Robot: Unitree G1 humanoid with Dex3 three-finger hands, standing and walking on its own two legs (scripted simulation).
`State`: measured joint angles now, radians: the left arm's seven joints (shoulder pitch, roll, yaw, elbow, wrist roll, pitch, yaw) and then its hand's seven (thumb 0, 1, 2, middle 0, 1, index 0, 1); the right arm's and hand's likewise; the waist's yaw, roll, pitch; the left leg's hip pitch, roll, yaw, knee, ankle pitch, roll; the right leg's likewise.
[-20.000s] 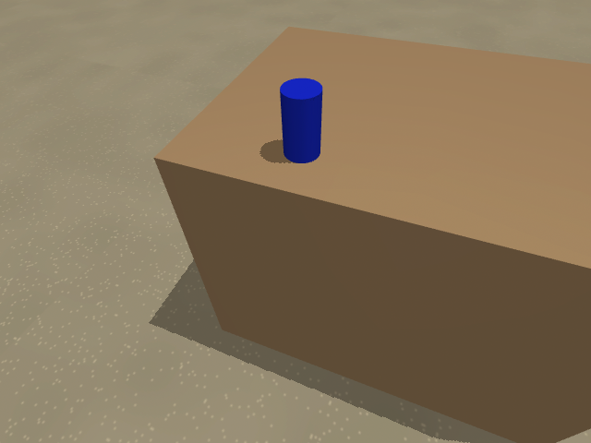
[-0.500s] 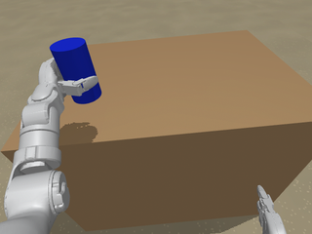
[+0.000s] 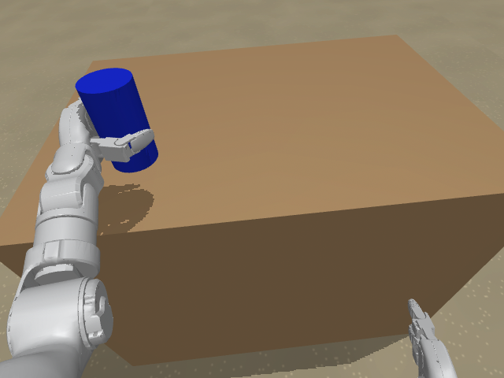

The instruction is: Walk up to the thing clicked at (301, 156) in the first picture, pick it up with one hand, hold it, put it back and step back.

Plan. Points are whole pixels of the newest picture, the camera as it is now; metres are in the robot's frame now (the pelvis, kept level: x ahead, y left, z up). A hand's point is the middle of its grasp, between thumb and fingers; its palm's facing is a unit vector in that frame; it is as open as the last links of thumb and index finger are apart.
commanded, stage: crouch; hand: left
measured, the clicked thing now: (121, 123) +0.46 +0.20 +0.21
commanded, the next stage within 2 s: lower in 0.28 s
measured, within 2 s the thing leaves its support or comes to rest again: rests again in 1.08 s
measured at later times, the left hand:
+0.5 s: hand (129, 134) +0.47 +0.20 +0.18, palm faces +0.20 -0.98 +0.01, open 10.4 cm
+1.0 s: hand (139, 157) +0.49 +0.20 +0.11, palm faces +0.18 -0.98 -0.01, open 10.5 cm
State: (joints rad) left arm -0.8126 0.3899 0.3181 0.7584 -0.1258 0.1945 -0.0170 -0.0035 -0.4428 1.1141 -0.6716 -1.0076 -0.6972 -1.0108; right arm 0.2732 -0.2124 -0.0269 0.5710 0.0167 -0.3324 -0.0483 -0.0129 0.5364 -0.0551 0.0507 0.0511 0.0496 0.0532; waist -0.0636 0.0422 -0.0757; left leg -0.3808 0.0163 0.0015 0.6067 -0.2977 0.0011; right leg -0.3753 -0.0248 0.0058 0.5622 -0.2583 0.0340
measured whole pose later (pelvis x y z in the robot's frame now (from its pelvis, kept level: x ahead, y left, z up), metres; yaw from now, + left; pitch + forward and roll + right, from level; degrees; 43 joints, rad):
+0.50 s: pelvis +0.00 +0.00 +0.00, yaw +0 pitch +6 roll -1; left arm -0.88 0.45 0.35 0.98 -0.11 0.03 -0.04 0.00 -0.44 1.12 -0.67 -1.01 -0.70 -1.01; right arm 0.25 -0.21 -0.01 0.54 0.02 -0.24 -0.05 -0.01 0.53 -0.06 0.05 0.05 0.05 0.05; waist -0.10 0.02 -0.07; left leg -0.44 0.03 0.00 0.61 -0.29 0.00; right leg -0.43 -0.02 0.00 0.56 -0.25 0.03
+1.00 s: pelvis +0.00 +0.00 -0.02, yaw -1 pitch +11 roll -2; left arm -0.83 0.46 0.37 1.03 -0.10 -0.13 -0.06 0.00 -0.45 1.12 -0.67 -1.01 -0.69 -1.02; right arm 0.27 -0.21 -0.02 0.42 0.00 -0.16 -0.03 -0.01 0.50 -0.06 0.05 0.05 0.05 0.05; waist -0.13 0.02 -0.09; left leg -0.59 0.04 0.00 0.75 -0.36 0.00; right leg -0.58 -0.01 0.01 0.68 -0.30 0.03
